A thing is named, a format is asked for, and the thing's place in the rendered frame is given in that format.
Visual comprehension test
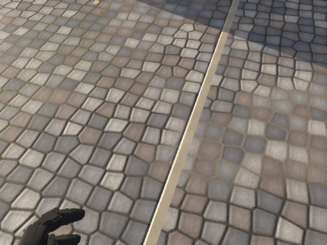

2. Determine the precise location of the left robot hand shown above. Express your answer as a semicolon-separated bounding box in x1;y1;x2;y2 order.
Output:
18;207;85;245

